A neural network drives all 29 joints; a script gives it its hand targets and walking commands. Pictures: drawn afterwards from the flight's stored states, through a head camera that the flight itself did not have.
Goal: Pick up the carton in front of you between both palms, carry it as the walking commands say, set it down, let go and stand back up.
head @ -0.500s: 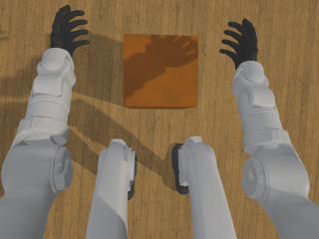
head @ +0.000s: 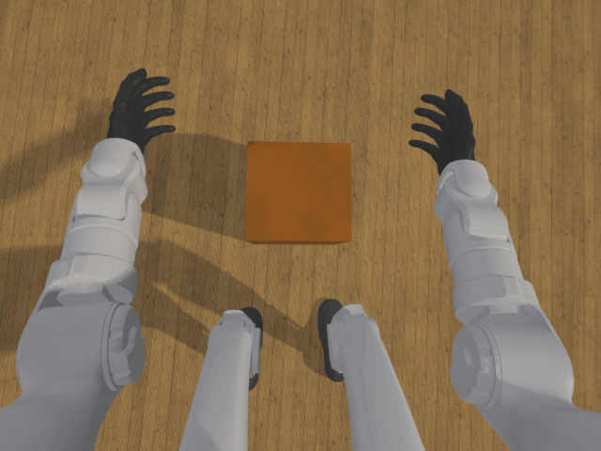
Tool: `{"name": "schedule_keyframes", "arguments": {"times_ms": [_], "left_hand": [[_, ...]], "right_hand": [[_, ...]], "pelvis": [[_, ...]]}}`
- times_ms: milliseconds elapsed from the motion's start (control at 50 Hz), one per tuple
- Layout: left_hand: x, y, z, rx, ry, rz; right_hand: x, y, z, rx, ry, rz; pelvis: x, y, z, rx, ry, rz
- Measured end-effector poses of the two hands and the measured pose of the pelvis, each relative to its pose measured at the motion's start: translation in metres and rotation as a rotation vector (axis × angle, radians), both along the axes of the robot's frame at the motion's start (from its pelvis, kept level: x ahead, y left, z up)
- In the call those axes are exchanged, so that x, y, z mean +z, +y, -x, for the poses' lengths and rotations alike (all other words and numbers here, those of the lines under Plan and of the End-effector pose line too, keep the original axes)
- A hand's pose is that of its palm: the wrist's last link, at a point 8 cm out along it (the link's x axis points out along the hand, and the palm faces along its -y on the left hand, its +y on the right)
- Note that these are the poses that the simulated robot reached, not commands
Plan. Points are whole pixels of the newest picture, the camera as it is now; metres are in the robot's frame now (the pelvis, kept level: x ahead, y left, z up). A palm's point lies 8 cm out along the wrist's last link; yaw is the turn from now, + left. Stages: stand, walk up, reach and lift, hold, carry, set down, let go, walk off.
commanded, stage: let go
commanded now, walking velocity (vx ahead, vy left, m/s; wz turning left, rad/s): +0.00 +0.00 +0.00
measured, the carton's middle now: (296, 200) +0.46 -0.02 -0.50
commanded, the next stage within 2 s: stand in 1.22 s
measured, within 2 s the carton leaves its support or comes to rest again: neither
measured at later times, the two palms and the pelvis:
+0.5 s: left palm (48, 242) +0.35 +0.22 +0.01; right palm (555, 246) +0.34 -0.23 +0.02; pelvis +0.07 -0.01 +0.11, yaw +1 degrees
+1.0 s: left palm out of the picture +0.24 +0.23 +0.09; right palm out of the picture +0.25 -0.23 +0.09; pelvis +0.08 +0.00 +0.15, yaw +0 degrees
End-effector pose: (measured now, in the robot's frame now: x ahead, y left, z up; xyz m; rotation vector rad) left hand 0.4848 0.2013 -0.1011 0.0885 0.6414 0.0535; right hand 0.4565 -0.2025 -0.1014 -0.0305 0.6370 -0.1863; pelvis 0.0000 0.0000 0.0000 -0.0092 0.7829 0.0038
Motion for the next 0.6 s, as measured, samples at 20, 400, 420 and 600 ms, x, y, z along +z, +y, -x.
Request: {"name": "schedule_keyframes", "arguments": {"times_ms": [20,400,420,600], "left_hand": [[0.004,0.0,0.001,-0.001,0.003,-0.004],[0.091,0.019,0.106,0.012,0.108,-0.086],[0.096,0.019,0.11,0.011,0.107,-0.086],[0.139,0.021,0.164,0.004,0.124,-0.081]], "right_hand": [[0.004,0.0,0.001,0.005,0.003,0.003],[0.096,-0.024,0.09,0.139,0.139,0.09],[0.101,-0.025,0.094,0.139,0.138,0.089],[0.146,-0.03,0.152,0.131,0.153,0.08]], "pelvis": [[0.005,0.0,-0.001,0.0,-0.003,0.0],[0.096,-0.005,-0.056,0.007,-0.245,-0.01],[0.099,-0.005,-0.059,0.007,-0.261,-0.01],[0.13,-0.006,-0.081,0.001,-0.44,-0.01]]}}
